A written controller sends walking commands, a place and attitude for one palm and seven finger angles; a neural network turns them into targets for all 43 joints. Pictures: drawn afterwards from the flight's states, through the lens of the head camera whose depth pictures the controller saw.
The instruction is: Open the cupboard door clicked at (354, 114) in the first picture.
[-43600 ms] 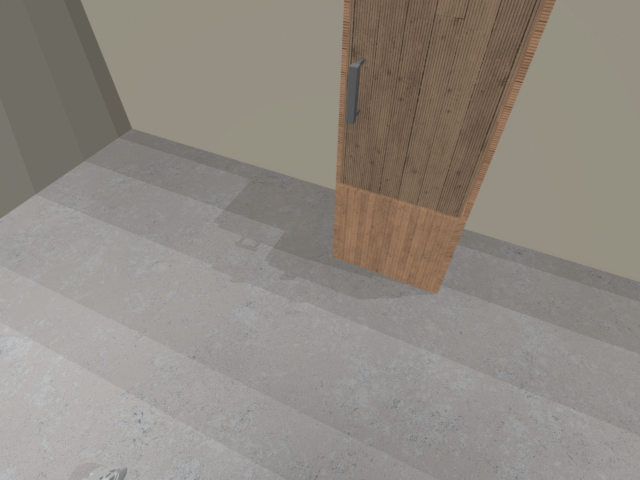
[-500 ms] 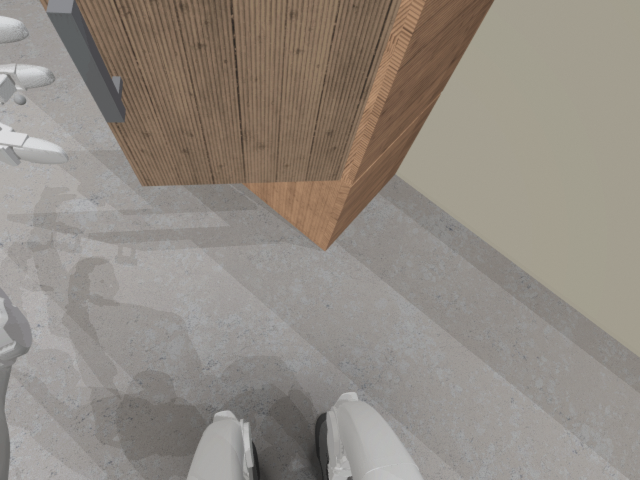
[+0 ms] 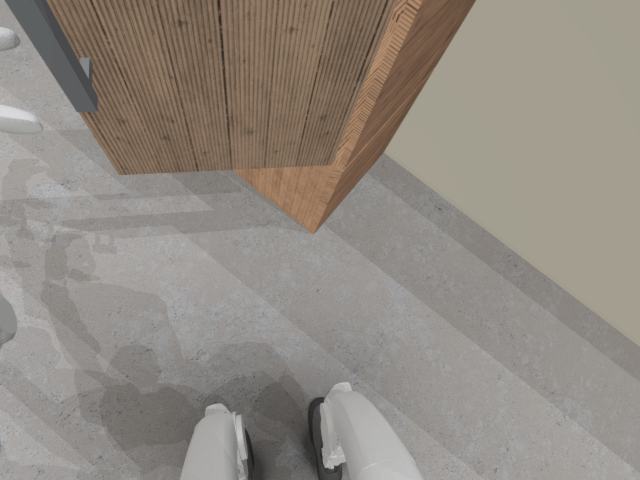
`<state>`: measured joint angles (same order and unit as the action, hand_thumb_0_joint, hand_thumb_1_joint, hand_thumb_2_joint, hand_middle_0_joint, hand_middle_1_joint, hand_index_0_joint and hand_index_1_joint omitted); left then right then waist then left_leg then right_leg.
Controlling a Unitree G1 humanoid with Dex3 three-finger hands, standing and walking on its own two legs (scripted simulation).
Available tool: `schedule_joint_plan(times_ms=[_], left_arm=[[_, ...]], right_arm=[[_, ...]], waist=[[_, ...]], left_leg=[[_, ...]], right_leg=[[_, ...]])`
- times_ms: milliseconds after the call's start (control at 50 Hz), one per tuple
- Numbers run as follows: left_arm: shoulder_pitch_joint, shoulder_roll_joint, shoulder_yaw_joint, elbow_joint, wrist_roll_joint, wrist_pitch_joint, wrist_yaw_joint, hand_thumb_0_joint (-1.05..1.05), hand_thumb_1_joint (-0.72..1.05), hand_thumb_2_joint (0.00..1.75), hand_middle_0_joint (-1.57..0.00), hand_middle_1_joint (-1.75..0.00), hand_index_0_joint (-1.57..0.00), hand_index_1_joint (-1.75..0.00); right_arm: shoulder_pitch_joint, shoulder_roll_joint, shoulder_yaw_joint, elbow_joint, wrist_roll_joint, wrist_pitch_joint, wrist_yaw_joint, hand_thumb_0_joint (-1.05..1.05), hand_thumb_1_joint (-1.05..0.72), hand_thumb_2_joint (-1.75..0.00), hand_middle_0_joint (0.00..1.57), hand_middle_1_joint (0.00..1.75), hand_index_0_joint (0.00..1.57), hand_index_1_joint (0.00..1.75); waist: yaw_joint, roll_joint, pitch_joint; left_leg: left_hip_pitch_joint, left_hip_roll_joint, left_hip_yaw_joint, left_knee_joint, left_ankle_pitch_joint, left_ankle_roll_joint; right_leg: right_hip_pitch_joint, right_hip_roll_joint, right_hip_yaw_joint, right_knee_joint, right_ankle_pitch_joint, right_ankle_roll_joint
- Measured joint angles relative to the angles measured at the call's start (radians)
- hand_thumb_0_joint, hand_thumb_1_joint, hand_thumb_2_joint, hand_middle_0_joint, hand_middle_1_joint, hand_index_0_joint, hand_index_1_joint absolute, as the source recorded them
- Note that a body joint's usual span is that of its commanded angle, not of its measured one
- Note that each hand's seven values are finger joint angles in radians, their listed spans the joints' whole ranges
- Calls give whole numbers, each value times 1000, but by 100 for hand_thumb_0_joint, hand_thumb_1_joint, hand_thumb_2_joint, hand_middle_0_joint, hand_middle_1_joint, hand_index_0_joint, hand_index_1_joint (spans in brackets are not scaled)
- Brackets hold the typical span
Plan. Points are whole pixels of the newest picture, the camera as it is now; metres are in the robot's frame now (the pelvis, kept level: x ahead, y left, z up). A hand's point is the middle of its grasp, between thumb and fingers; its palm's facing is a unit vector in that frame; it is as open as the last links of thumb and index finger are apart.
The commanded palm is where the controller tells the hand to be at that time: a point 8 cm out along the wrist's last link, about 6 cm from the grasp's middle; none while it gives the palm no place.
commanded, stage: move the hooked fingers beside the handle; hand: left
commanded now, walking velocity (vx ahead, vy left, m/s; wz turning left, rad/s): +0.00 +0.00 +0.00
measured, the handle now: (58, 35) +0.59 +0.21 +0.08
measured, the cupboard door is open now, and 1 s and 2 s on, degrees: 46 46 47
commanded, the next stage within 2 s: slide the fingers in behind the handle in 0.44 s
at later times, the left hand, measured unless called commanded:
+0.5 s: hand out of the picture +0.53 +0.26 +0.08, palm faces +0.03 -1.00 -0.02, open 14.0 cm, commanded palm +0.52 +0.30 +0.08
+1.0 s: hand (21, 71) +0.54 +0.23 +0.08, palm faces +0.01 -1.00 -0.01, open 14.0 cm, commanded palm +0.52 +0.26 +0.08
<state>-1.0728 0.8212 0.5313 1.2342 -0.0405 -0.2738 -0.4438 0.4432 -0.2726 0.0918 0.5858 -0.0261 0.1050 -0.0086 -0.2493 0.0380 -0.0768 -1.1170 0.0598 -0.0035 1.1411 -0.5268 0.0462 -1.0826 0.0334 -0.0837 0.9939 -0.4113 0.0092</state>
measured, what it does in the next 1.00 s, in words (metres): stands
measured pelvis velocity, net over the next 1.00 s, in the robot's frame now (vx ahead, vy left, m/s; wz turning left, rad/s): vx -0.01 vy -0.01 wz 0.01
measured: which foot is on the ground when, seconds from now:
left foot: down 0.00-1.00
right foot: down 0.00-1.00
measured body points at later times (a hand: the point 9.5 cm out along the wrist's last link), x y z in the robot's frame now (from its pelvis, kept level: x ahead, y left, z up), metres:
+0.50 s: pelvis +0.00 -0.01 +0.00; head +0.17 +0.03 +0.42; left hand +0.52 +0.31 +0.09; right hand -0.01 -0.28 -0.09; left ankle -0.01 +0.08 -0.65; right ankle +0.02 -0.14 -0.65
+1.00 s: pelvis -0.01 -0.01 +0.00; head +0.16 +0.03 +0.41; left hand +0.53 +0.29 +0.08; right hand -0.04 -0.27 -0.09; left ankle -0.01 +0.08 -0.65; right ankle +0.02 -0.14 -0.65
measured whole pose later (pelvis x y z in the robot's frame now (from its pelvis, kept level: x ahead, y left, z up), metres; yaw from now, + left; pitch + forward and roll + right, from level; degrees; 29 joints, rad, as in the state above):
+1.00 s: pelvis -0.01 -0.01 +0.00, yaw +0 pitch +27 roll -6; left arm -1.07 0.74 0.47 1.24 -0.05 -0.30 -0.38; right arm 0.43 -0.28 0.09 0.60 -0.02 0.09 0.00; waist -0.25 0.04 -0.09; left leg -1.10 0.06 -0.01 1.15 -0.52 0.04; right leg -1.07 0.03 -0.08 1.01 -0.41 0.00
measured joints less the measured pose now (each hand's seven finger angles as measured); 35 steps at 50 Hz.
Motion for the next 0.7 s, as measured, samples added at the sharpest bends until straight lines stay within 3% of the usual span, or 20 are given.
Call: schedule_joint_plan(times_ms=[180,380,700], left_arm=[[59,-61,-24,-14,-18,1,20,-1,-50,30,-30,-120,-30,-120],[68,-60,-34,9,-27,-44,17,-1,-50,30,-30,-120,-30,-120],[1,-25,-50,48,-27,-31,0,-1,-50,30,-30,-120,-30,-120]], right_arm=[[-6,0,-10,-9,2,10,9,0,-90,-90,20,30,21,30],[-35,-15,-17,-15,9,4,0,0,-90,-90,20,30,21,30],[-46,-18,-3,2,15,-12,-12,0,-90,-90,20,30,21,30]], waist=[[16,-1,-16],[26,-6,-12],[16,-9,-4]], left_leg=[[69,0,0,-42,4,-2],[82,0,-2,-35,3,-8],[18,0,-14,11,8,-12]], right_leg=[[68,2,1,-40,3,-3],[76,2,0,-23,-4,-9],[17,1,-12,21,-2,-15]])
